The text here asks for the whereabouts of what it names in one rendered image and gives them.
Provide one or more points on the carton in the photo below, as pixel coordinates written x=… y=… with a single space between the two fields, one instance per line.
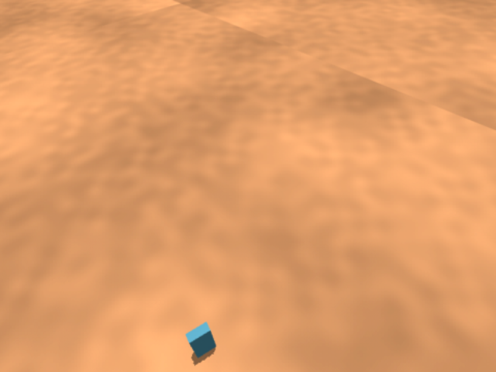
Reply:
x=201 y=339

